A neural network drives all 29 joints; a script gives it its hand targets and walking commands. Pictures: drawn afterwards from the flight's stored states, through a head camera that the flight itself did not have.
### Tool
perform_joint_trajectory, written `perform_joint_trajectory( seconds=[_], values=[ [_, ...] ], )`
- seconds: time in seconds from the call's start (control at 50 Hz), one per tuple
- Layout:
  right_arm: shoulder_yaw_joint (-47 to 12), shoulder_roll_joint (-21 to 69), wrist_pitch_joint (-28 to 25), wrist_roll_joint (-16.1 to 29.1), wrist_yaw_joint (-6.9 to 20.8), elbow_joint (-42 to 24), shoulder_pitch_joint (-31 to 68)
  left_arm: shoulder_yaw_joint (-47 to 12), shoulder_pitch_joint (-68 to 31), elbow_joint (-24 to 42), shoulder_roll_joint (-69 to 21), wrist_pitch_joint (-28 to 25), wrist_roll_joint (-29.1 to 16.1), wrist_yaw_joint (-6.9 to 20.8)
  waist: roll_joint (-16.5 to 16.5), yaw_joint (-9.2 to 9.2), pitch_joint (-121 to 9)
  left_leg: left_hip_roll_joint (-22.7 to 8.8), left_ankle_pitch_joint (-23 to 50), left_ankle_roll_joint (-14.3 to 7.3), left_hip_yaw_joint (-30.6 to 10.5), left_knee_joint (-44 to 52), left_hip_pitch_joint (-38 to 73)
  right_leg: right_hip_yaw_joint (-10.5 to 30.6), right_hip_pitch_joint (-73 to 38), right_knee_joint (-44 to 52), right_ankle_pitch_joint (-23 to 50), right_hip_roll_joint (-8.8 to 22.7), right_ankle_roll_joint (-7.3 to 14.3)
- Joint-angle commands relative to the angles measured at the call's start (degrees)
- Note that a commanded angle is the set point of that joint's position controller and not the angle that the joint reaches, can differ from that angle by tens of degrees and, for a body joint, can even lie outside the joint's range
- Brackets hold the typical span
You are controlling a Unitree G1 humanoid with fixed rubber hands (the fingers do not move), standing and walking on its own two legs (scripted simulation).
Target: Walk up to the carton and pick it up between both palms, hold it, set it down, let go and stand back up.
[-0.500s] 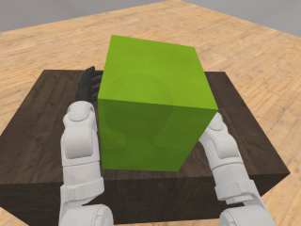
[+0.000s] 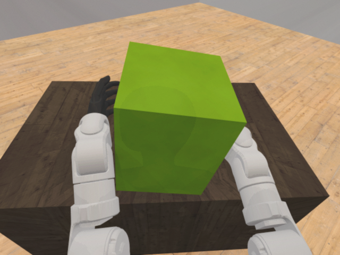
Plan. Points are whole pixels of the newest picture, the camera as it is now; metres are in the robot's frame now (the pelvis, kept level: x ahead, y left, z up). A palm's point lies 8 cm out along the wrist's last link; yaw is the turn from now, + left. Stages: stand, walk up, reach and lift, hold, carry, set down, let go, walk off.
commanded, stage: hold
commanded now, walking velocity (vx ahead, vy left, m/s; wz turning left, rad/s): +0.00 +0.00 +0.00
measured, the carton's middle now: (167, 123) +0.36 +0.01 +0.16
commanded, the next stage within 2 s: none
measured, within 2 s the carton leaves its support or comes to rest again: neither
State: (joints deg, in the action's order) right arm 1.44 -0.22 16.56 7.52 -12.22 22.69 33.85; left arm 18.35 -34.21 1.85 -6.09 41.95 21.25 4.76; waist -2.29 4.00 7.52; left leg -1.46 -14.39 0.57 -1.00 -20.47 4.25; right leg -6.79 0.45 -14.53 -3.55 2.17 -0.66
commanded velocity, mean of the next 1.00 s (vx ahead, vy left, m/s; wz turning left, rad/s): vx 0.00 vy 0.00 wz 0.00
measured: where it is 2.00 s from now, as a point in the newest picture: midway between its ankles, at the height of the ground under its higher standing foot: outside the picture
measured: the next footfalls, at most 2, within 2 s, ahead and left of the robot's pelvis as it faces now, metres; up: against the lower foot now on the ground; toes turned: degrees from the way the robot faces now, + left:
none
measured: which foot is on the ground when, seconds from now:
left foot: down 0.00-1.00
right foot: down 0.00-1.00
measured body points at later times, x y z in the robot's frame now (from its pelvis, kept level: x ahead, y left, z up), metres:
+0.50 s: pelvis +0.00 +0.00 +0.00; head -0.02 +0.02 +0.45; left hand +0.37 +0.15 +0.19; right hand +0.37 -0.15 +0.16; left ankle -0.02 +0.12 -0.75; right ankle +0.06 -0.13 -0.75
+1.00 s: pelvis +0.01 +0.00 +0.00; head -0.01 +0.02 +0.45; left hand +0.37 +0.15 +0.19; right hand +0.38 -0.14 +0.17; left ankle -0.02 +0.12 -0.75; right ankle +0.06 -0.13 -0.75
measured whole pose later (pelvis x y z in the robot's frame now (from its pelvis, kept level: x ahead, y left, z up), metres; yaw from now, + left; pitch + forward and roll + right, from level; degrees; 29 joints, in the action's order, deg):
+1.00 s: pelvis +0.01 +0.00 +0.00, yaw +1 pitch -10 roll -2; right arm -0.2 -0.6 16.4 9.1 -12.9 19.2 32.1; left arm 16.6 -31.3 6.2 -5.8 42.4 20.6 4.4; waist -2.2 5.1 7.7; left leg -2.1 -15.3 1.0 -1.7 -21.2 4.1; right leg -7.5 0.0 -14.4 -4.2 1.6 -0.5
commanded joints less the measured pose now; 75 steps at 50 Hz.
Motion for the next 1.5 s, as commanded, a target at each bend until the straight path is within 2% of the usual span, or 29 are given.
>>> perform_joint_trajectory(
  seconds=[0.0,0.02,0.06,0.1,0.18,0.2,0.26,0.32,0.44,0.48,0.54,0.58,0.6,0.62,0.68,0.76,0.86,0.88,0.92,0.98,1.0,1.02,1.08,1.14,1.16,1.2,1.26,1.36,1.48],
  values=[
    [-22.45,28.86,-4.36,3.55,6.47,-17.75,40.48,-26.67,-28.50,1.37,-23.86,-1.08,-9.03,6.64,3.38,0.56,-23.83,3.69,15.54,0.86,4.51,5.05,-13.85,-0.58,-22.36,-2.26,4.08,-4.92,0.36],
    [-23.03,28.94,-4.59,4.00,6.49,-19.52,41.27,-28.05,-28.97,3.22,-24.86,-1.03,-9.45,6.25,4.82,0.78,-24.39,3.90,18.77,1.46,3.85,4.01,-13.11,-0.58,-21.88,-3.17,6.09,-4.91,0.13],
    [-22.90,27.75,-4.37,3.60,5.93,-19.37,40.37,-28.58,-27.70,2.54,-24.29,-0.88,-9.56,6.02,3.28,1.43,-24.94,3.46,20.97,1.59,3.45,3.24,-11.81,-0.60,-22.37,-2.41,6.24,-5.31,0.32],
    [-20.80,26.92,-3.78,2.15,6.07,-16.08,39.78,-26.44,-27.69,-0.84,-23.79,-0.30,-8.11,6.52,4.10,1.31,-20.22,3.85,14.54,1.53,3.92,4.84,-13.00,-0.59,-19.95,-1.66,1.44,-4.71,0.46],
    [-22.38,28.18,-3.82,3.75,6.34,-16.79,41.15,-26.39,-29.12,0.72,-22.90,-0.62,-8.68,6.57,3.24,0.97,-22.51,3.72,15.38,0.58,4.15,5.00,-14.13,-0.21,-21.58,-2.65,4.89,-4.06,-0.16],
    [-23.78,28.44,-4.15,4.53,6.09,-18.76,38.75,-28.76,-27.66,3.40,-23.78,-0.74,-9.68,6.34,4.01,1.28,-25.75,3.77,19.51,1.31,4.07,3.81,-12.48,-0.28,-24.14,-3.26,8.57,-4.68,-0.20],
    [-21.93,27.27,-3.44,3.10,6.16,-16.16,39.40,-26.09,-28.29,0.22,-22.61,-0.41,-8.20,6.45,3.96,0.75,-21.46,3.88,15.08,1.12,3.90,4.85,-13.96,-0.43,-22.21,-2.02,3.09,-4.57,-0.06],
    [-23.85,29.46,-3.59,4.49,5.69,-19.27,37.98,-26.52,-26.08,2.86,-22.94,-0.15,-8.97,6.99,2.50,1.03,-23.17,4.67,18.47,0.78,4.24,3.90,-12.92,0.19,-24.02,-3.35,10.78,-4.30,-0.58],
    [-22.60,28.79,-3.58,3.61,6.10,-17.40,40.28,-26.28,-29.67,2.11,-23.09,-0.68,-8.39,6.61,3.26,1.04,-22.69,3.89,13.24,0.64,3.85,5.44,-13.88,-0.34,-21.76,-2.41,3.06,-4.34,0.00],
    [-22.16,28.63,-4.03,2.66,6.35,-16.92,41.13,-26.20,-29.19,0.17,-22.71,-0.98,-8.58,6.34,1.27,0.53,-23.06,4.15,12.37,0.52,4.19,5.50,-14.95,-0.48,-22.19,-2.46,3.19,-4.38,-0.18],
    [-22.75,29.56,-4.46,3.32,6.34,-17.58,41.85,-25.36,-29.04,-0.01,-22.58,-1.51,-8.44,6.47,2.74,-0.68,-24.42,3.92,12.39,0.00,4.32,5.48,-15.18,-0.09,-23.29,-2.42,3.33,-4.19,-0.44],
    [-22.91,29.93,-4.70,3.99,6.22,-18.65,43.01,-27.01,-30.99,1.90,-24.16,-1.90,-9.66,6.11,3.13,-0.48,-26.39,3.92,15.23,0.43,4.31,5.13,-14.68,-0.45,-23.14,-2.70,4.89,-4.87,-0.57],
    [-22.56,29.22,-4.52,3.24,5.94,-17.46,41.95,-26.56,-29.16,-1.30,-23.63,-1.53,-8.89,6.17,3.50,0.67,-23.56,3.92,15.26,0.30,4.58,4.79,-13.55,-0.23,-22.16,-2.54,5.47,-4.44,-0.51],
    [-22.93,28.80,-4.69,3.44,5.90,-18.02,41.05,-26.98,-28.30,0.28,-24.14,-1.52,-9.01,6.20,4.04,0.09,-24.10,3.98,16.26,0.58,4.23,4.64,-13.68,-0.22,-22.28,-2.80,5.64,-4.47,-0.64],
    [-21.47,28.98,-4.15,2.98,6.29,-14.74,41.17,-25.26,-29.51,-0.54,-23.33,-1.02,-8.04,6.50,3.01,0.35,-22.39,3.72,10.74,0.14,4.34,6.36,-15.44,-0.36,-22.05,-1.75,1.24,-4.20,-0.04],
    [-20.90,28.06,-3.08,3.11,5.59,-14.95,39.08,-24.86,-27.34,-1.79,-22.17,-0.15,-8.28,6.90,2.23,0.97,-21.12,3.63,14.71,0.76,4.58,5.31,-14.13,-0.39,-22.34,-2.10,4.92,-4.41,-0.55],
    [-24.11,29.21,-3.90,4.97,5.35,-19.61,38.96,-28.36,-27.49,3.90,-23.95,-0.93,-9.83,6.60,3.54,1.64,-26.03,4.10,22.22,1.65,3.76,2.73,-11.76,-0.12,-23.69,-3.04,10.35,-5.07,-0.35],
    [-23.56,27.93,-3.38,4.49,5.20,-17.92,37.69,-27.45,-25.90,0.84,-23.09,-0.55,-8.89,6.71,3.95,1.80,-23.04,4.13,22.64,1.84,3.68,3.05,-12.01,-0.11,-22.88,-2.92,10.46,-4.97,-0.53],
    [-25.66,28.71,-3.89,6.34,4.90,-23.03,36.74,-30.34,-25.42,8.09,-24.53,-0.67,-9.48,6.61,4.57,2.09,-28.12,4.39,28.36,3.00,3.42,1.31,-9.54,-0.09,-24.82,-3.51,15.84,-5.20,-0.44],
    [-24.39,28.13,-2.92,4.70,5.19,-19.27,36.22,-27.78,-25.07,4.30,-22.58,-0.33,-8.29,6.86,2.41,1.56,-22.64,4.13,18.43,1.36,3.62,4.21,-12.19,-0.22,-23.29,-2.24,8.44,-4.67,-0.63],
    [-25.41,28.21,-3.16,5.35,5.46,-21.57,36.74,-28.13,-25.25,5.99,-22.69,-0.17,-8.50,6.69,3.16,0.37,-23.47,4.05,19.22,0.97,3.54,4.50,-13.19,-0.32,-23.90,-3.24,9.81,-4.67,-0.68],
    [-24.38,27.66,-2.79,4.86,5.39,-20.71,38.28,-27.57,-26.38,3.75,-21.94,0.11,-8.74,6.74,2.91,0.96,-21.09,4.10,17.32,0.46,3.70,5.01,-14.81,-0.09,-23.49,-2.70,8.15,-4.49,-0.56],
    [-23.88,27.99,-2.75,4.63,5.47,-19.83,39.54,-25.76,-26.06,0.92,-22.47,0.45,-7.96,7.17,2.91,-0.17,-19.51,4.26,14.01,0.22,4.38,5.51,-15.24,0.44,-23.25,-2.17,5.44,-4.10,-0.80],
    [-25.41,27.91,-3.96,5.79,5.54,-23.29,39.67,-29.22,-26.15,5.51,-23.52,-0.44,-9.80,6.39,4.68,0.64,-27.05,3.83,22.17,1.26,3.71,3.18,-11.76,0.10,-23.71,-3.33,11.21,-4.76,-0.41],
    [-25.62,28.56,-3.82,5.55,5.61,-21.55,39.85,-28.64,-27.59,5.70,-22.86,-0.87,-9.49,6.06,3.90,-0.06,-26.56,3.92,21.74,1.64,3.83,3.36,-11.75,-0.05,-24.18,-3.21,10.26,-5.05,-0.45],
    [-24.39,27.71,-3.36,4.62,5.34,-19.60,37.14,-28.72,-25.97,4.16,-23.43,-0.28,-9.69,6.41,3.71,2.04,-24.36,3.66,21.45,1.44,3.72,3.16,-10.02,-0.17,-21.58,-2.55,9.19,-4.96,-0.30],
    [-21.30,25.60,-2.52,2.98,5.95,-15.18,35.48,-26.26,-26.04,2.25,-22.38,0.67,-7.57,6.73,4.99,1.37,-18.17,3.33,14.61,1.67,3.89,5.68,-11.97,-0.91,-19.52,-1.36,1.06,-4.80,0.50],
    [-22.76,26.00,-3.65,4.52,6.32,-20.24,38.17,-28.97,-26.94,5.09,-24.37,0.02,-9.51,6.20,4.72,2.61,-22.97,3.29,24.70,2.93,3.20,2.62,-9.24,-0.92,-19.84,-2.52,7.03,-5.58,0.54],
    [-25.23,27.54,-3.40,5.03,5.75,-20.99,38.11,-27.58,-25.59,5.49,-22.58,-0.23,-8.73,6.35,2.21,0.33,-22.84,4.20,20.75,1.27,4.26,4.11,-12.05,-0.36,-23.37,-2.99,9.76,-5.11,-0.69]
  ],
)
